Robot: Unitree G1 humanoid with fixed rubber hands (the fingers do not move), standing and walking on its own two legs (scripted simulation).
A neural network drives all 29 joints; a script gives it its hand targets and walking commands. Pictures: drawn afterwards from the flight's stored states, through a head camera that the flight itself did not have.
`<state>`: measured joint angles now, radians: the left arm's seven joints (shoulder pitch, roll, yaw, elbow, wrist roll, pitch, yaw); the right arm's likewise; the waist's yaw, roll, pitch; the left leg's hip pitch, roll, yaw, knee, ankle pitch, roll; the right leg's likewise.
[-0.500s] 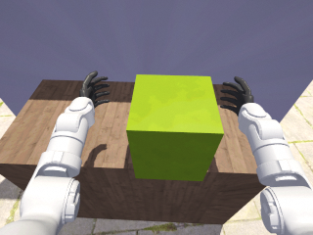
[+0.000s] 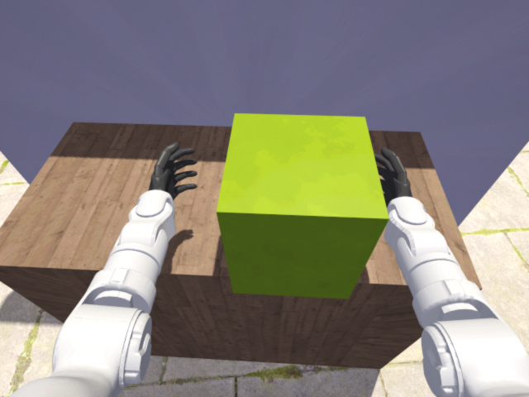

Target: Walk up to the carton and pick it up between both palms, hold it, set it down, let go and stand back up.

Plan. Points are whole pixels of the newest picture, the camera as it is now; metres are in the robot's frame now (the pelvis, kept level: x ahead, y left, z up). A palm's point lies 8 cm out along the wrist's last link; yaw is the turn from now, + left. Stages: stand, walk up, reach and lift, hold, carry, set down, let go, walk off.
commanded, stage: reach and lift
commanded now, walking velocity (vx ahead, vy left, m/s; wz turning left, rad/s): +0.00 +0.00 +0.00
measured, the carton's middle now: (294, 210) +0.42 -0.03 +0.03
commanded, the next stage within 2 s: none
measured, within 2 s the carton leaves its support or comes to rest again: leaves its support in 1.22 s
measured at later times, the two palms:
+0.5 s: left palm (188, 206) +0.42 +0.15 +0.05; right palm (389, 204) +0.41 -0.18 +0.06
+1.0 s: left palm (197, 203) +0.42 +0.13 +0.05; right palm (381, 207) +0.41 -0.17 +0.06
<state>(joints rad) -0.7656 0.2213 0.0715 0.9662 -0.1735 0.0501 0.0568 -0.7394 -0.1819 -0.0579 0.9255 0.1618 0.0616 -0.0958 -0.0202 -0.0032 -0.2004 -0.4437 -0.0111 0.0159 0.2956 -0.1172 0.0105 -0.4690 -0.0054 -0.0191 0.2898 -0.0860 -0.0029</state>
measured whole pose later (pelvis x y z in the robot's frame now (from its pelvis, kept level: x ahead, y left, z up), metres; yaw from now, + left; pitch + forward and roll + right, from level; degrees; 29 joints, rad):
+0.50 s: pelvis +0.02 +0.00 +0.00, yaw -1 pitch +17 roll +0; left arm -0.68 0.10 0.12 1.02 -0.03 -0.12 0.07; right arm -0.68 -0.11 -0.11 0.98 0.06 -0.11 -0.12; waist -0.02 -0.01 -0.23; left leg -0.43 0.00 0.03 0.23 -0.10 0.01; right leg -0.45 0.00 0.00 0.21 -0.06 0.00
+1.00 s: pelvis +0.02 +0.00 +0.01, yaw +0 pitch +18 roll +0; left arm -0.62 -0.04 0.33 0.87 0.21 -0.08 0.07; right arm -0.59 0.05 -0.33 0.81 -0.20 -0.06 -0.08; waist -0.03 -0.01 -0.25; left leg -0.34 -0.01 0.02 0.05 -0.02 0.01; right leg -0.36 0.01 -0.02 0.04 0.01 -0.01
